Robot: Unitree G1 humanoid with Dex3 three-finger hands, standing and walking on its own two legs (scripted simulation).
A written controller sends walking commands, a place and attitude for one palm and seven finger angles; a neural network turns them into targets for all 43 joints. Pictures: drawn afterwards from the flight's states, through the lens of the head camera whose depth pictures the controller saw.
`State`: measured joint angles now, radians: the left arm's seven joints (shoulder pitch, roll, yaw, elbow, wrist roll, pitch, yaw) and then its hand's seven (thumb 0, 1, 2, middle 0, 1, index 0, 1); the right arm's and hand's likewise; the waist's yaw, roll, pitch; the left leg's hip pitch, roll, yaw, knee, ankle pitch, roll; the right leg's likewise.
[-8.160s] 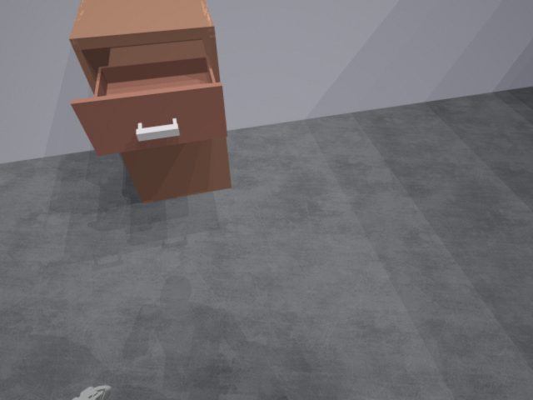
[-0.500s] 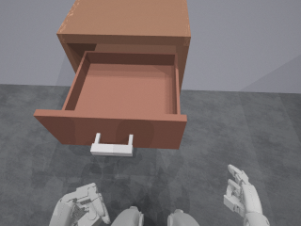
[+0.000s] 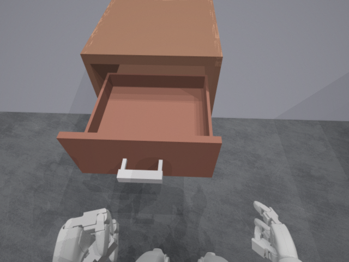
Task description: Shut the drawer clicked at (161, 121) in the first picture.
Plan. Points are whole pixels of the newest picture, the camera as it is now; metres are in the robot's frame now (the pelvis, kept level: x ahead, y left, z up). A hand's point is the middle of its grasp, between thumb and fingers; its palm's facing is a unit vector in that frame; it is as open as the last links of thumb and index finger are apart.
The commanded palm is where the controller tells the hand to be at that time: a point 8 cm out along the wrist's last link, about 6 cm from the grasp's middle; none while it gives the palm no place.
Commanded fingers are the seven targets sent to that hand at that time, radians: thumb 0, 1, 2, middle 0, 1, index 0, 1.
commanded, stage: raise the hand and make a fist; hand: left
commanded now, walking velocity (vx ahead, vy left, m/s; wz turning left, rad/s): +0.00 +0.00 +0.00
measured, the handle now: (141, 169) +0.35 +0.12 -0.02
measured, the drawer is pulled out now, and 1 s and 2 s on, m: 0.30 0.30 0.30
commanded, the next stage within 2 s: bring the fist close to the handle in 0.28 s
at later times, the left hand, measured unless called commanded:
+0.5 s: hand (132, 245) +0.16 +0.09 +0.06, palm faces -0.02 -1.00 +0.03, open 3.3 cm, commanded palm +0.13 +0.15 +0.06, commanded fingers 0.00 0.90 0.90 -1.40 -1.60 -1.40 -1.60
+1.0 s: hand (134, 224) +0.20 +0.10 +0.02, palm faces +0.08 -1.00 +0.02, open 3.3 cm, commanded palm +0.17 +0.14 +0.01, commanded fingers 0.00 0.90 0.90 -1.40 -1.60 -1.40 -1.60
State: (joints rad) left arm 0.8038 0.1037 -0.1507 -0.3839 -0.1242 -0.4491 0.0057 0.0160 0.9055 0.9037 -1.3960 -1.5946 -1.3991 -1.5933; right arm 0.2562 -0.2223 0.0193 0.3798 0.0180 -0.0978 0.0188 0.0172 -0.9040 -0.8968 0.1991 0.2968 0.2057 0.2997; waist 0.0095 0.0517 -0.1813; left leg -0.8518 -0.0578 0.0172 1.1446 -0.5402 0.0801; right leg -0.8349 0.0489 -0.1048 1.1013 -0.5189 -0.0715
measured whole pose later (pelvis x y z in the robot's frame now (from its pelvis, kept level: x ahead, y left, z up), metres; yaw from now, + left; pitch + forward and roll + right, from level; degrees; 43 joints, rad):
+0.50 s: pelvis +0.01 +0.00 +0.00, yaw +0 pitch +15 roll -1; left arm 0.81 0.11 -0.21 -0.33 -0.06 -0.39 -0.03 0.01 0.90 0.90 -1.40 -1.60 -1.40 -1.60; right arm 0.23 -0.21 0.01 0.36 0.02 -0.07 0.02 0.02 -0.90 -0.90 0.20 0.30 0.21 0.30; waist 0.01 0.03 -0.18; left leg -0.85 -0.06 0.03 1.14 -0.56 0.08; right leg -0.85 0.05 -0.09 1.11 -0.54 -0.07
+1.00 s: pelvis +0.01 -0.01 -0.03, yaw +0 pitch +21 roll -1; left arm 0.60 0.10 -0.14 -0.17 -0.09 -0.52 0.07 0.02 0.90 0.90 -1.40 -1.60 -1.40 -1.60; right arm 0.21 -0.21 0.02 0.44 0.00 -0.09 0.03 0.02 -0.91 -0.90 0.20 0.30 0.20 0.30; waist -0.01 0.03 -0.21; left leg -1.04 -0.04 0.02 1.28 -0.60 0.06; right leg -1.03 0.06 -0.12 1.24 -0.58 -0.10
